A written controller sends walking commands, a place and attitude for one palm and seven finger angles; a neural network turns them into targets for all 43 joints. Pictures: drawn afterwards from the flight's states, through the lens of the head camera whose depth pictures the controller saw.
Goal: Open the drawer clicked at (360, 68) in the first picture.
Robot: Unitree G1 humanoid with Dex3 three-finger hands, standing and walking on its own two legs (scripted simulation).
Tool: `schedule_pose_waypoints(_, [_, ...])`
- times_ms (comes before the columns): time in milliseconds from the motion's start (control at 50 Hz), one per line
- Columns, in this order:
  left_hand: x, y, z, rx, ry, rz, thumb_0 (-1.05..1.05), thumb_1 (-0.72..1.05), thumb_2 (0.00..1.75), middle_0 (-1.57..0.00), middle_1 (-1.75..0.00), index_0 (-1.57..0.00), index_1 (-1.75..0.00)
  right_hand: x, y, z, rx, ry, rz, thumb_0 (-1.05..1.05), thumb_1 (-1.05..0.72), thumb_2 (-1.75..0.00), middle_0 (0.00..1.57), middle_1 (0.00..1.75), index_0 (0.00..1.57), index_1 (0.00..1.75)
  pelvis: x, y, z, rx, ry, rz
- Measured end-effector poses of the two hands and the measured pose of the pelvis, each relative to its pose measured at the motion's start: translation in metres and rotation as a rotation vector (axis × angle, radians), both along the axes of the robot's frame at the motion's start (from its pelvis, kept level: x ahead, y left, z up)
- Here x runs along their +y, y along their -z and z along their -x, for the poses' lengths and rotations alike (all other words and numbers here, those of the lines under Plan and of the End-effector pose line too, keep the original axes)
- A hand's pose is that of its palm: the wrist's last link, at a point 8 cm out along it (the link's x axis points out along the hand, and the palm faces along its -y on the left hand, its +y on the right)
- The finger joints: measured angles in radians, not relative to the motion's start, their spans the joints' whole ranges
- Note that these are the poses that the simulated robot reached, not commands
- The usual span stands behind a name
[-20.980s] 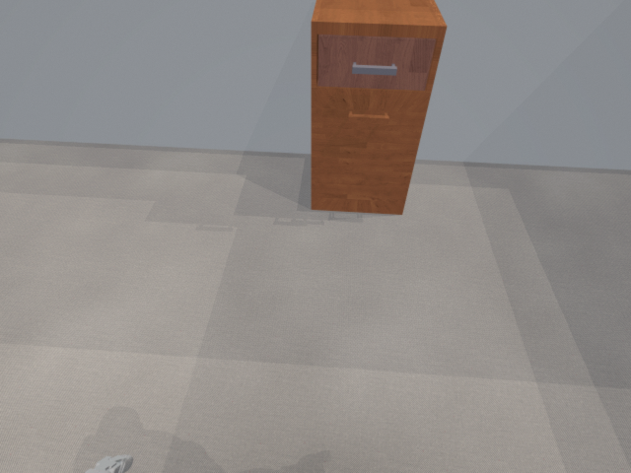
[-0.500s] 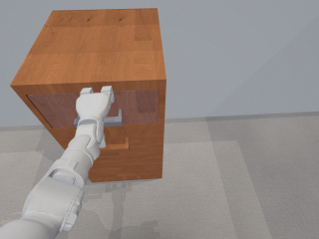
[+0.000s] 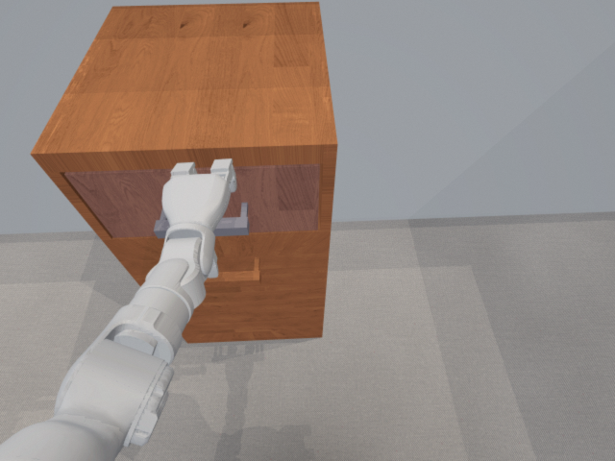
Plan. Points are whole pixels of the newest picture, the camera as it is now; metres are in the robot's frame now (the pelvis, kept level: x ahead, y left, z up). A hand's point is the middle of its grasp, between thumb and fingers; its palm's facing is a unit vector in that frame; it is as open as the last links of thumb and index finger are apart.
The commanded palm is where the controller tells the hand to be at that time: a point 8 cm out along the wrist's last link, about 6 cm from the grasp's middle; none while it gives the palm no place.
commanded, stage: lower the fingers behind the handle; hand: left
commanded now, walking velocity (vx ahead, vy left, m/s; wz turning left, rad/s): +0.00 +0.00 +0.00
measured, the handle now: (204, 218) +0.50 +0.16 -0.03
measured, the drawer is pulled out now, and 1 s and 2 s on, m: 0.00 0.00 0.00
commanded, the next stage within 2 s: close the thumb around the handle in 1.68 s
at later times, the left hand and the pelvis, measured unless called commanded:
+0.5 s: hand (201, 235) +0.45 +0.15 -0.01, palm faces -0.04 -0.06 -1.00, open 13.8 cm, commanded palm +0.44 +0.15 +0.06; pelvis +0.00 +0.00 -0.01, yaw +0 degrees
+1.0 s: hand (205, 239) +0.45 +0.15 -0.02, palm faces -0.05 -0.01 -1.00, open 13.7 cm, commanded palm +0.43 +0.15 +0.02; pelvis -0.01 -0.01 -0.02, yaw +0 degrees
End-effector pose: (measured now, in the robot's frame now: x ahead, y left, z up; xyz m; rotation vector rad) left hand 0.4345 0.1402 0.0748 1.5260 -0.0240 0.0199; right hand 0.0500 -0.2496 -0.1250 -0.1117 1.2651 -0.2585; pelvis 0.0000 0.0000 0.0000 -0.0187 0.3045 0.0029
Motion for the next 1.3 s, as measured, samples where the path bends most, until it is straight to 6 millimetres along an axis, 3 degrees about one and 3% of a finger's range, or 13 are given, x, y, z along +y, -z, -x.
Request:
schedule_pose_waypoints(220, [0.004,-0.005,0.000,0.070,-0.016,0.007,0.00,-0.49,0.30,-0.34,-1.21,-0.37,-1.23,-0.005,-0.014,0.009,-0.036,0.028,0.035,0.01,-0.91,-0.90,0.20,0.30,0.21,0.30,-0.002,-0.006,0.006,-0.026,0.012,-0.003])
schedule_pose_waypoints(360, [0.020,0.013,0.004,0.086,-0.016,-0.014,0.00,-0.49,0.30,-0.32,-1.21,-0.33,-1.21,-0.019,-0.013,0.022,0.004,0.015,0.077,0.01,-0.91,-0.90,0.20,0.30,0.21,0.30,-0.003,0.000,0.008,0.002,0.002,0.002])
schedule_pose_waypoints(460, [0.020,0.026,0.006,0.083,0.014,0.005,0.00,-0.49,0.30,-0.32,-1.21,-0.32,-1.20,-0.023,-0.007,0.027,0.038,0.009,0.086,0.01,-0.91,-0.90,0.20,0.30,0.20,0.30,-0.001,0.005,0.005,0.026,-0.007,0.007])
schedule_pose_waypoints(700, [0.008,0.030,0.002,-0.003,-0.010,-0.007,0.00,-0.48,0.30,-0.35,-1.24,-0.35,-1.25,-0.005,0.014,0.014,0.046,-0.009,0.012,0.01,-0.91,-0.90,0.20,0.30,0.20,0.30,0.000,0.015,0.002,0.055,-0.007,0.010])
schedule_pose_waypoints(900, [0.005,0.028,0.002,0.030,-0.044,-0.018,0.00,-0.49,0.30,-0.33,-1.21,-0.33,-1.27,-0.003,0.006,0.009,0.001,-0.011,0.020,0.01,-0.91,-0.90,0.20,0.30,0.21,0.30,-0.005,0.013,0.009,0.046,-0.004,0.007])
schedule_pose_waypoints(980, [0.008,0.034,0.003,0.063,-0.040,-0.030,0.00,-0.49,0.30,-0.32,-1.21,-0.31,-1.27,-0.011,0.003,0.015,-0.003,-0.008,0.051,0.01,-0.91,-0.90,0.20,0.30,0.21,0.30,-0.006,0.016,0.013,0.051,-0.005,0.009])
schedule_pose_waypoints(1100, [0.017,0.069,0.008,0.144,-0.024,-0.020,0.00,-0.49,0.30,-0.32,-1.21,-0.31,-1.23,-0.022,0.007,0.033,0.024,0.001,0.094,0.01,-0.91,-0.90,0.20,0.30,0.21,0.30,-0.005,0.024,0.019,0.080,-0.007,0.015])
schedule_pose_waypoints(1300, [0.015,0.072,0.002,-0.012,0.015,0.005,0.00,-0.48,0.30,-0.35,-1.25,-0.33,-1.24,-0.016,0.031,0.055,0.121,-0.005,0.072,0.01,-0.91,-0.90,0.20,0.30,0.20,0.30,0.000,0.040,0.018,0.129,-0.013,0.024])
